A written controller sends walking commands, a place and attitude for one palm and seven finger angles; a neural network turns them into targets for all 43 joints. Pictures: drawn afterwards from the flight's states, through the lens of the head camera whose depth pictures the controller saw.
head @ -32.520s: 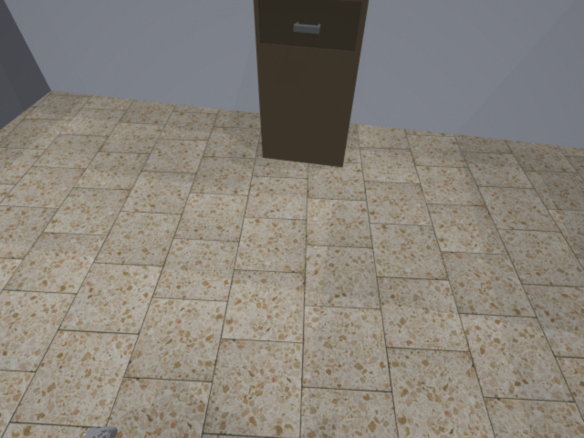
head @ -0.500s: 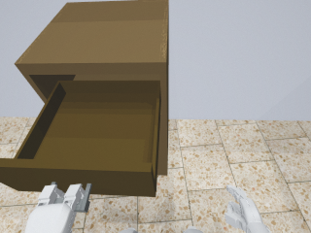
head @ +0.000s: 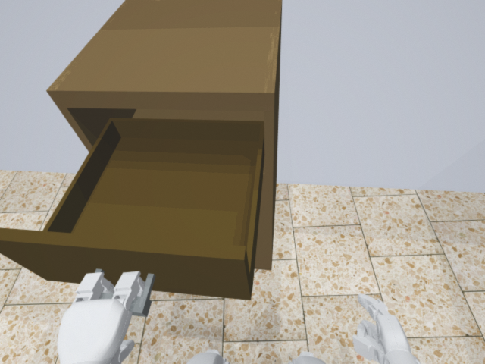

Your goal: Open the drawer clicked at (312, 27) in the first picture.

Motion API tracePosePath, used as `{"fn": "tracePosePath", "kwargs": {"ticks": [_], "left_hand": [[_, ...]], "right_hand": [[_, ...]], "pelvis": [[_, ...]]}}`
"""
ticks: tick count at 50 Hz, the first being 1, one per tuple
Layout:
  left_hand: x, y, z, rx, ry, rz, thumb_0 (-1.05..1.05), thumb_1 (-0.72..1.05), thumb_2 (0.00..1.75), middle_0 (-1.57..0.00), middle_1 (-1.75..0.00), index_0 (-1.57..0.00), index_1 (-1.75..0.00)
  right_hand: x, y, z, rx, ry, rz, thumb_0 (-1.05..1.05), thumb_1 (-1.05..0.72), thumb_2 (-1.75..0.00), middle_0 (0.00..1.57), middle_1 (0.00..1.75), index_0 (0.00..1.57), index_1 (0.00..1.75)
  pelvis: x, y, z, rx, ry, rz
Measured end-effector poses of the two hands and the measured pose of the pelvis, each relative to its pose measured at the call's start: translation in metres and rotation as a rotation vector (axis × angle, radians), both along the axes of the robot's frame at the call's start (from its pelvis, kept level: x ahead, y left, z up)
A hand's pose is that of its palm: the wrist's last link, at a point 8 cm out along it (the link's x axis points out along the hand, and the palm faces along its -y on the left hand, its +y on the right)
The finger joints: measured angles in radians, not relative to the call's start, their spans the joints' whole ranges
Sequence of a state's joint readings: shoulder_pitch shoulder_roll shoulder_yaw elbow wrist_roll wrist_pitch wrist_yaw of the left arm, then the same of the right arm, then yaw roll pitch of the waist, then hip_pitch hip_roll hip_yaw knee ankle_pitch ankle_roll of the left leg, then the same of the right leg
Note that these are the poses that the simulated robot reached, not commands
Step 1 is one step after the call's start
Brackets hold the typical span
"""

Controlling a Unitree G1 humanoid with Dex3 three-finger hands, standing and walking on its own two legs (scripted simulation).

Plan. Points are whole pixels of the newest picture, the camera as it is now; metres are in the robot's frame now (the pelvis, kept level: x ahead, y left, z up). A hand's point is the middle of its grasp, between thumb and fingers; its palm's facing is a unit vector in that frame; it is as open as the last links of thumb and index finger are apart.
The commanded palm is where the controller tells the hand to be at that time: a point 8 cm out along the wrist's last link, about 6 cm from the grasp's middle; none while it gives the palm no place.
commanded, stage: open the thumb to release the handle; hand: left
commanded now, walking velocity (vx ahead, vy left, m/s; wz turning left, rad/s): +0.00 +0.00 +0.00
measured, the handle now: (119, 290) +0.22 +0.23 +0.01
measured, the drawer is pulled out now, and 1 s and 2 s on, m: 0.30 0.30 0.30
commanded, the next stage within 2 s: lift the hand off the handle in 0.10 s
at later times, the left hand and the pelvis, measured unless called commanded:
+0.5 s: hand (117, 330) +0.17 +0.22 -0.01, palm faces +0.03 -0.08 -1.00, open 13.2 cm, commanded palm +0.16 +0.22 +0.05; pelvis -0.01 +0.00 +0.00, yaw +1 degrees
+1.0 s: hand (101, 313) +0.18 +0.22 +0.04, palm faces +0.02 -0.11 -0.99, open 13.1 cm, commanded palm +0.17 +0.22 +0.12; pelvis +0.00 +0.01 +0.03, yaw +0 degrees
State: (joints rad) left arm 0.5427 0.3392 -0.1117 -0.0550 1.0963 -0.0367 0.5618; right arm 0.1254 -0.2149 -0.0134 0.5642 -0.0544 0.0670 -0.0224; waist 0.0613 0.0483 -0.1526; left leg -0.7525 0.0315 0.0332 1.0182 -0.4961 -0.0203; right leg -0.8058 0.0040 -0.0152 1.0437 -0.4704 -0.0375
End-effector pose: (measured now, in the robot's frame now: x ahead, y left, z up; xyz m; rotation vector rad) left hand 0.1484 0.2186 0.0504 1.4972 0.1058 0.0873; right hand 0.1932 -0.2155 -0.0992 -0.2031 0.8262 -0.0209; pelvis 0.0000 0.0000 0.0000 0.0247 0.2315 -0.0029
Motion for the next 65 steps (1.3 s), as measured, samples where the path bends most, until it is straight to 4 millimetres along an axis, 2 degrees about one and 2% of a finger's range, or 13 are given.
{"fn": "tracePosePath", "kwargs": {"ticks": [7, 15, 29, 39, 51, 65], "left_hand": [[0.000, 0.001, 0.000, -0.006, 0.007, -0.007, 0.00, -0.31, 0.38, -0.34, -1.26, -0.44, -1.27], [-0.001, 0.001, -0.001, -0.012, -0.008, -0.012, 0.00, -0.46, 0.32, -0.33, -1.27, -0.43, -1.26], [0.001, -0.001, -0.001, -0.015, -0.039, 0.013, 0.00, -0.49, 0.30, -0.37, -1.26, -0.40, -1.25], [0.006, 0.000, 0.010, -0.042, 0.031, 0.017, 0.00, -0.49, 0.30, -0.39, -1.21, -0.39, -1.21], [0.011, 0.009, 0.048, -0.035, -0.022, -0.004, 0.00, -0.49, 0.30, -0.35, -1.20, -0.47, -1.23], [0.014, 0.011, 0.088, -0.054, -0.050, 0.004, 0.00, -0.49, 0.30, -0.34, -1.21, -0.48, -1.24]], "right_hand": [[0.001, -0.004, 0.011, -0.018, -0.026, 0.002, 0.01, -0.90, -0.89, 0.20, 0.30, 0.20, 0.30], [0.000, -0.011, 0.012, -0.037, -0.030, -0.004, 0.01, -0.91, -0.89, 0.20, 0.30, 0.20, 0.30], [-0.010, 0.000, 0.003, -0.021, 0.003, 0.002, 0.01, -0.91, -0.89, 0.20, 0.30, 0.20, 0.30], [-0.011, 0.006, 0.020, -0.011, -0.029, 0.002, 0.01, -0.90, -0.89, 0.20, 0.30, 0.20, 0.30], [0.004, 0.004, 0.036, -0.018, -0.055, 0.013, 0.01, -0.91, -0.89, 0.20, 0.30, 0.20, 0.30], [0.029, 0.026, 0.052, 0.032, -0.088, 0.067, 0.01, -0.91, -0.89, 0.20, 0.30, 0.20, 0.30]], "pelvis": [[-0.003, -0.002, 0.005, -0.002, -0.014, 0.003], [-0.006, -0.001, 0.003, -0.004, -0.013, 0.005], [-0.012, 0.002, 0.002, -0.007, -0.024, 0.015], [-0.009, 0.002, 0.015, -0.009, -0.068, 0.014], [0.002, 0.007, 0.027, -0.014, -0.097, 0.011], [0.015, 0.012, 0.039, -0.016, -0.135, 0.010]]}}
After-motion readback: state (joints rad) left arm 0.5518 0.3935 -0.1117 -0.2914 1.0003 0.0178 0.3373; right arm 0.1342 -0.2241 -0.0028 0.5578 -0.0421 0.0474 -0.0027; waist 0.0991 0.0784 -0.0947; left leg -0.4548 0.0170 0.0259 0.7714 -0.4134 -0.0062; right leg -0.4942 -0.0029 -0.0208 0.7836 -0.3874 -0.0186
